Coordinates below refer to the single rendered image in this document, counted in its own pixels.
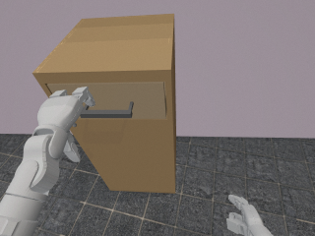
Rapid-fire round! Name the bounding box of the drawer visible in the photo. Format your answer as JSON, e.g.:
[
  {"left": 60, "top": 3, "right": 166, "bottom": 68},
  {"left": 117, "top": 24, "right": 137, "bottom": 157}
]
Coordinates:
[{"left": 47, "top": 82, "right": 167, "bottom": 119}]

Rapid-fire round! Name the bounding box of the right robot hand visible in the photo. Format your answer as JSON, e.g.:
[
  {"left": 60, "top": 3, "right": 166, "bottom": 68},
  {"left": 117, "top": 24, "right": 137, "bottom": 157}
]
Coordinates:
[{"left": 226, "top": 195, "right": 264, "bottom": 236}]

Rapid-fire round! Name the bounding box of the handle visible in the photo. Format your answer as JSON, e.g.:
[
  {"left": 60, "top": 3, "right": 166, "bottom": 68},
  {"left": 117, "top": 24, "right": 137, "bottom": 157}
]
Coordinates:
[{"left": 80, "top": 101, "right": 134, "bottom": 118}]

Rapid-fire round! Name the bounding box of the right robot forearm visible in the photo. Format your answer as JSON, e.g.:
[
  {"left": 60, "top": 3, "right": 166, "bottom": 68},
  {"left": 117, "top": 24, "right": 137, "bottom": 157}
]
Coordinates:
[{"left": 247, "top": 224, "right": 274, "bottom": 236}]

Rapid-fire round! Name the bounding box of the cabinet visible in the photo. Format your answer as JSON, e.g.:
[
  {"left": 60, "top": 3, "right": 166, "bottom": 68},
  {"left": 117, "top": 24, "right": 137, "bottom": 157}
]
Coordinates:
[{"left": 32, "top": 13, "right": 176, "bottom": 194}]

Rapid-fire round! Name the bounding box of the left robot forearm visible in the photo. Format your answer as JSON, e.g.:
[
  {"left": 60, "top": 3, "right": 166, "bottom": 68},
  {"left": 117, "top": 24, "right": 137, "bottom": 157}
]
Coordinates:
[{"left": 0, "top": 124, "right": 68, "bottom": 236}]

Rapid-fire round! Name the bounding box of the left robot hand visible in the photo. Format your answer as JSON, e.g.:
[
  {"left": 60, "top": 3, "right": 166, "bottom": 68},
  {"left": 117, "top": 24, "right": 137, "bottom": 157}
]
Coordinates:
[{"left": 37, "top": 87, "right": 95, "bottom": 162}]

